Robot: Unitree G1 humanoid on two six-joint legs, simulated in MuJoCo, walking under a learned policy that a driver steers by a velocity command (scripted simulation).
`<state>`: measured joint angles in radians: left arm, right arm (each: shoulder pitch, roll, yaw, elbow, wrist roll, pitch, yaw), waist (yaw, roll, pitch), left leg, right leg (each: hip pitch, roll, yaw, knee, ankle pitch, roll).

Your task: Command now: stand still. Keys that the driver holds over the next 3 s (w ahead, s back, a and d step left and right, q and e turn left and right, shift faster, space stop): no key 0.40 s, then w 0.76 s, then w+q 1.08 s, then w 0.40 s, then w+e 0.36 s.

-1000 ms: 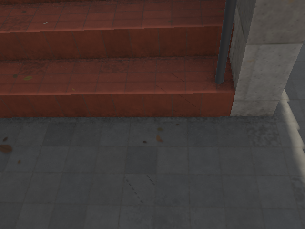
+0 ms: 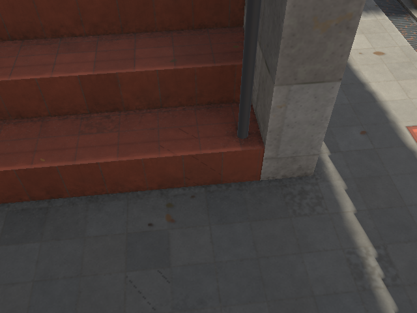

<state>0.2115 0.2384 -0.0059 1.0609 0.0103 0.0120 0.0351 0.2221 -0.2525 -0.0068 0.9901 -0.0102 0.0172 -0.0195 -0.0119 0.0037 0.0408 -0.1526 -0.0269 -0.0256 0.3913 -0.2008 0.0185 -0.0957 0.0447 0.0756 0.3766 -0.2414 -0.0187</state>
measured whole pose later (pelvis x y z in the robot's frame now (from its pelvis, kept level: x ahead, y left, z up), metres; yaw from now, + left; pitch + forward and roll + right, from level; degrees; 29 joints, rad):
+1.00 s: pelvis +0.18 +0.04 -0.01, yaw +1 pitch +1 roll -1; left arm 0.06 0.21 0.03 0.97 0.03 -0.03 -0.03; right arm 0.54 -0.14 0.00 1.13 -0.02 -0.09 -0.02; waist -0.05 -0.02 0.03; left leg 0.11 -0.06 0.02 0.18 -0.32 0.08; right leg -0.62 -0.03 -0.09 0.80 -0.14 -0.05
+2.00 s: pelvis +0.70 +0.10 +0.00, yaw +26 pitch +3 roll -1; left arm 0.05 0.21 0.00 0.78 0.05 -0.04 0.03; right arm 0.30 -0.27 -0.07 0.93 0.00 -0.05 0.00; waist -0.06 -0.02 0.05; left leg -0.17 -0.17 -0.11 0.36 -0.21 0.14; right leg -0.62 -0.08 0.03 0.88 -0.19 0.06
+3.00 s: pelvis +0.89 +0.27 +0.00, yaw +32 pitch +2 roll +0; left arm 0.09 0.07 -0.01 0.64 0.04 0.05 0.05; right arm 0.51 -0.20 -0.01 1.04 -0.03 -0.09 -0.02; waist 0.00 -0.01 -0.03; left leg -0.17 0.00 0.21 0.42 -0.29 0.07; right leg -1.23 0.06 0.03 2.34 -0.40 -0.09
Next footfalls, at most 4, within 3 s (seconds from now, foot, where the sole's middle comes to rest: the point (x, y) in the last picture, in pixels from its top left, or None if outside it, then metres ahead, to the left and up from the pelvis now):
1.12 right None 0.42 -0.03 -0.78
1.66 left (178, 264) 0.69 0.13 -0.78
2.16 right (202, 217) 0.88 0.05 -0.78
2.62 left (125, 224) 0.86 0.34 -0.78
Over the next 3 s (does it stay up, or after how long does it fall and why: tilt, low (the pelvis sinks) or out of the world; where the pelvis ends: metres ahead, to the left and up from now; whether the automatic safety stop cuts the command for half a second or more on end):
stays up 0.89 0.27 0.00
